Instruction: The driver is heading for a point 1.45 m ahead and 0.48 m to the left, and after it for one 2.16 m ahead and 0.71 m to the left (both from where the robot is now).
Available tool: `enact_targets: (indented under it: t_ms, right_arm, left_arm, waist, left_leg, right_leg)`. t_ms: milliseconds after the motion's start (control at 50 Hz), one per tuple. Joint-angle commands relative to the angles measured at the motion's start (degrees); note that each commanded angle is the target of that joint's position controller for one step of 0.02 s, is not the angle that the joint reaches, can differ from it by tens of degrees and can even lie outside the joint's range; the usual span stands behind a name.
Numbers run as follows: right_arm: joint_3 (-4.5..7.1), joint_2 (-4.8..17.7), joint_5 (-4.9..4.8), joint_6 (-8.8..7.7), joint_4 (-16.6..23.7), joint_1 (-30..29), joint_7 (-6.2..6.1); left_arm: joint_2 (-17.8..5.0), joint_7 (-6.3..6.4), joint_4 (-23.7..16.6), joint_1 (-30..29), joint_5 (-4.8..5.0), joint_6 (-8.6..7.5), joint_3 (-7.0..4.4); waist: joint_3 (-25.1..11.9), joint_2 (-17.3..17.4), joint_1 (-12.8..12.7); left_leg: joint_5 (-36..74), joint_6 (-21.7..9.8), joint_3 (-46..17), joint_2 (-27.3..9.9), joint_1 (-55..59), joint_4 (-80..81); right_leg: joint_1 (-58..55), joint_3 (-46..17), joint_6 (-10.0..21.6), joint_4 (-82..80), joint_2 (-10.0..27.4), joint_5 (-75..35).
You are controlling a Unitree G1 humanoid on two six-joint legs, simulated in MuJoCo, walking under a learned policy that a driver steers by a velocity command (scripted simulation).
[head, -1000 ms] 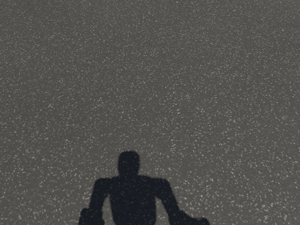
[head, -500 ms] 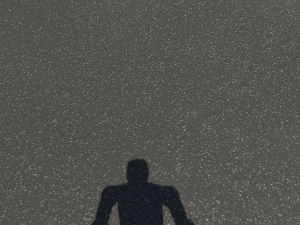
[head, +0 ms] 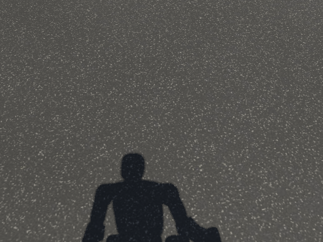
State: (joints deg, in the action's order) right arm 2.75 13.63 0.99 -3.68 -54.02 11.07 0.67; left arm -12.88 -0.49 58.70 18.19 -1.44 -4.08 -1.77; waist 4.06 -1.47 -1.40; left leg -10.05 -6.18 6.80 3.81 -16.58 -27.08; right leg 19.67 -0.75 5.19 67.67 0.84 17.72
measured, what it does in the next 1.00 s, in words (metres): walks ahead: right foot, then left foot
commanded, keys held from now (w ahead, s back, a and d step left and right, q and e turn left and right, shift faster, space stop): w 0.48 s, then w+q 0.52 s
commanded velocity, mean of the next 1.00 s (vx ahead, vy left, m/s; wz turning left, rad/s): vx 0.50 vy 0.00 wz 0.19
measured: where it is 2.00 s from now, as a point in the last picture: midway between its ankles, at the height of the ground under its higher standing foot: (128, 130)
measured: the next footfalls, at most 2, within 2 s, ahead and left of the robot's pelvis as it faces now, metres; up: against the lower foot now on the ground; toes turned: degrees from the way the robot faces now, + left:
right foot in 0.42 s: +0.41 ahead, -0.10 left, +0.00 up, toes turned -3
left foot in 0.96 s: +0.67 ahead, +0.09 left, +0.00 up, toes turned +18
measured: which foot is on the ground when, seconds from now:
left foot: down 0.00-0.42, up 0.44-0.94, down 0.96-1.00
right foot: up 0.00-0.40, down 0.42-0.96, up 0.98-1.00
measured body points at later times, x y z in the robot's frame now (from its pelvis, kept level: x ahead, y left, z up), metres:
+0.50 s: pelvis +0.29 -0.04 -0.01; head +0.32 -0.04 +0.44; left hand +0.43 +0.21 -0.13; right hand +0.24 -0.28 -0.16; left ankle +0.12 +0.07 -0.65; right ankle +0.37 -0.10 -0.73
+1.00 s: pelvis +0.56 +0.02 -0.02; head +0.60 +0.03 +0.43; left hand +0.47 +0.25 -0.17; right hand +0.78 -0.18 -0.13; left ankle +0.63 +0.08 -0.73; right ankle +0.39 -0.11 -0.67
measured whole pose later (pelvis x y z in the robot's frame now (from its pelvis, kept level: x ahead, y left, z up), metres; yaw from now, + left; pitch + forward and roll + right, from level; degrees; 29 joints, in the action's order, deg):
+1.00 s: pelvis +0.56 +0.02 -0.02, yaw +15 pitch +1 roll +0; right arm 3.2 12.3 2.3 -2.5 -48.8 4.0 1.7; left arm -11.4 1.1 58.4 22.1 -1.0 -4.0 -2.4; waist 3.9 -0.5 -0.9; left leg -10.9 -9.9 7.1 3.8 -25.6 -35.4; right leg 4.7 11.3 1.0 52.1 3.1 26.6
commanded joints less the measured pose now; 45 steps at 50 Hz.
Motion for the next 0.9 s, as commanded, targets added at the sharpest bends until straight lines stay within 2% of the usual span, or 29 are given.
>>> enact_targets:
  t_ms: [20,80,140,200,300,340,360,380,400,420,440,460,480,500,520,540,560,580,640,680,740,820,860,900]
  right_arm:
    - [0.27,2.94,-0.13,-2.03,-0.15,4.66,-0.15]
    - [0.50,4.61,-0.36,-2.64,-1.87,8.58,-0.24]
    - [0.16,4.31,-0.54,-2.42,-2.94,12.23,-0.34]
    - [-0.12,4.20,-0.56,-2.41,-3.85,15.20,-0.54]
    - [-0.24,4.54,0.24,-1.93,-5.89,19.78,-1.35]
    - [-0.08,5.15,0.59,-1.70,-6.20,19.02,-1.73]
    - [0.04,5.63,0.67,-1.66,-6.11,17.90,-1.87]
    - [0.20,6.22,0.73,-1.56,-6.13,17.16,-1.89]
    - [0.20,6.38,0.43,-1.36,-6.00,16.08,-1.74]
    - [-0.25,5.36,-0.21,-1.55,-4.58,15.23,-1.56]
    - [-1.44,-0.74,-2.79,-1.58,-3.08,21.61,-0.72]
    - [0.23,4.92,-1.16,-1.43,-3.78,18.56,-1.06]
    - [0.67,5.05,-0.73,-1.51,-1.86,13.21,-0.98]
    - [0.43,3.91,-0.72,-1.72,-1.51,11.16,-0.80]
    - [0.55,2.92,-0.30,-1.14,-1.84,10.68,-0.66]
    - [0.41,1.81,0.55,-0.19,-2.19,11.98,-0.32]
    - [0.37,0.79,0.87,0.63,-2.57,12.74,0.12]
    - [0.44,0.47,0.96,1.22,-2.32,12.44,0.46]
    - [0.63,0.78,0.80,2.24,0.13,6.50,1.03]
    - [0.57,0.93,0.58,2.24,2.00,1.74,1.23]
    - [-0.12,-0.06,0.34,1.83,4.37,-4.51,1.59]
    - [-0.65,-0.17,0.65,1.69,7.42,-11.08,1.91]
    - [-0.38,0.44,0.84,1.60,8.11,-11.09,1.93]
    - [0.30,1.62,1.02,1.67,7.43,-7.36,1.63]
  left_arm:
    - [-2.36,-0.82,-1.62,4.40,-0.80,0.93,-0.67]
    - [-2.37,-1.21,-3.83,-1.58,-0.88,1.87,-0.74]
    - [-2.60,-1.43,-6.81,-9.99,-0.62,1.93,-0.63]
    - [-1.49,-1.60,-8.91,-16.33,-0.09,1.59,0.02]
    - [-2.03,-1.33,-11.66,-23.05,0.06,1.16,0.22]
    - [-2.69,-1.16,-12.10,-22.39,0.11,0.69,-0.08]
    - [-3.23,-0.89,-11.51,-19.79,0.11,0.42,-0.40]
    - [-4.18,-0.46,-9.89,-14.44,0.07,0.09,-0.97]
    - [-5.33,0.08,-6.82,-5.13,-0.22,-0.44,-1.75]
    - [-8.82,0.80,-4.33,5.13,-1.56,-0.91,-2.99]
    - [-15.08,1.04,-3.60,11.21,-2.57,-0.63,-4.82]
    - [-12.19,0.36,-3.70,7.76,-0.40,0.16,-4.32]
    - [-9.93,0.20,-4.51,0.71,0.63,0.20,-3.66]
    - [-6.12,-0.04,-5.23,-3.29,0.49,-0.25,-2.76]
    - [-4.09,0.08,-4.98,-4.60,0.40,-0.74,-2.20]
    - [-2.37,0.35,-4.20,-4.83,0.54,-1.13,-1.65]
    - [-1.92,0.48,-3.51,-3.63,0.44,-1.65,-1.43]
    - [-2.51,0.54,-2.77,-1.95,0.48,-2.26,-1.55]
    - [-4.39,0.68,-1.86,0.73,0.41,-3.04,-1.91]
    - [-4.06,0.77,-1.69,2.13,0.35,-3.09,-1.69]
    - [-4.09,1.08,-1.53,3.56,0.47,-3.12,-1.41]
    - [-5.13,2.01,-0.11,8.14,0.36,-2.66,-1.52]
    - [-5.82,2.48,0.15,8.44,0.13,-2.14,-1.66]
    - [-7.33,2.89,-0.16,7.36,-0.12,-1.52,-2.07]
  waist:
    - [-1.93,3.77,-0.96]
    - [-0.01,3.73,-0.71]
    - [1.80,3.54,1.22]
    - [1.92,4.13,3.04]
    - [2.37,4.91,5.08]
    - [1.97,5.25,3.87]
    - [0.68,5.73,2.34]
    - [-2.11,6.20,0.10]
    - [-6.80,5.11,-3.90]
    - [-12.99,2.78,-7.70]
    - [-22.23,-10.49,-5.92]
    - [-20.95,-2.90,-5.30]
    - [-10.79,-1.90,-2.42]
    - [-6.05,0.28,-0.89]
    - [-3.17,0.28,0.75]
    - [-1.91,-0.88,2.43]
    - [-1.92,-1.59,2.99]
    - [-1.77,-1.62,3.30]
    - [0.22,-1.70,3.24]
    - [1.27,-1.60,2.41]
    - [1.90,-1.68,1.08]
    - [2.51,-1.63,-1.05]
    - [1.93,-2.06,-0.27]
    - [-0.90,-3.81,1.92]
  left_leg:
    - [4.56,-6.65,-18.92,-16.25,5.02,18.66]
    - [7.40,-6.75,-14.81,-15.07,5.96,20.83]
    - [11.87,-5.85,-12.18,-13.62,8.90,21.59]
    - [17.88,-4.35,-9.65,-12.53,11.20,20.74]
    - [26.50,-4.77,-9.42,-15.07,21.30,17.46]
    - [34.17,-4.55,-9.02,-16.23,24.21,14.15]
    - [42.06,-3.91,-8.30,-16.25,24.49,10.65]
    - [49.13,-3.24,-7.78,-15.93,24.50,4.52]
    - [49.23,-2.20,-6.12,-14.27,21.74,-5.68]
    - [34.79,-1.26,-4.95,-12.37,10.48,-19.96]
    - [-2.82,2.00,-1.06,-2.12,-11.54,-44.45]
    - [-18.56,0.89,-9.22,-0.77,-17.68,-50.38]
    - [-13.23,0.50,-10.22,-4.27,-20.71,-49.43]
    - [-9.30,0.50,-10.20,-6.35,-19.11,-46.21]
    - [-7.60,0.66,-10.17,-7.74,-16.63,-43.10]
    - [-6.49,1.32,-10.16,-8.56,-13.52,-40.67]
    - [-5.74,1.76,-9.92,-8.56,-11.76,-39.79]
    - [-4.84,2.04,-9.59,-8.53,-12.05,-39.42]
    - [1.06,2.88,-8.99,-9.58,-17.96,-35.94]
    - [5.41,3.31,-8.23,-9.66,-20.86,-31.04]
    - [10.79,3.35,-5.27,-8.86,-20.01,-20.22]
    - [10.04,1.45,-0.91,-7.43,-19.88,-11.30]
    - [5.78,-0.38,0.52,-5.81,-18.28,-8.99]
    - [-0.24,-2.87,2.69,-2.29,-12.52,-8.36]
  right_leg:
    - [7.47,-1.76,-0.66,-0.86,4.21,-2.92]
    - [13.14,0.13,-2.15,-6.18,5.46,-7.26]
    - [18.13,1.98,-3.58,-14.85,5.81,-13.56]
    - [16.46,4.05,-3.95,-24.79,4.23,-18.49]
    - [17.05,5.42,-2.21,-32.91,2.07,-16.92]
    - [14.53,5.68,-0.55,-35.30,0.83,-12.57]
    - [10.15,6.28,0.50,-36.55,-0.71,-9.93]
    - [3.59,6.84,1.69,-37.89,-2.62,-7.96]
    - [-7.60,7.32,3.25,-41.70,-3.76,-10.29]
    - [-23.26,-1.17,6.08,-41.88,4.29,-8.15]
    - [-41.87,-29.91,15.18,-44.83,22.77,-3.83]
    - [-38.50,-37.91,14.88,-50.63,22.56,-3.26]
    - [-29.31,-27.29,12.69,-52.02,20.09,-2.67]
    - [-21.41,-20.54,10.64,-54.63,17.95,-6.40]
    - [-15.88,-15.05,8.10,-56.33,15.43,-9.12]
    - [-11.50,-10.50,6.09,-57.86,13.34,-11.00]
    - [-9.71,-7.98,5.32,-58.68,12.57,-12.67]
    - [-9.28,-6.13,5.19,-59.29,12.20,-15.00]
    - [-10.00,-0.77,4.56,-61.39,11.54,-17.67]
    - [-11.26,2.33,3.92,-61.82,10.72,-20.26]
    - [-13.30,6.65,2.92,-61.31,9.85,-25.06]
    - [-21.43,9.61,2.66,-58.95,12.26,-32.48]
    - [-25.51,11.23,2.30,-54.90,13.40,-42.13]
    - [-27.80,13.15,1.79,-46.64,14.04,-58.63]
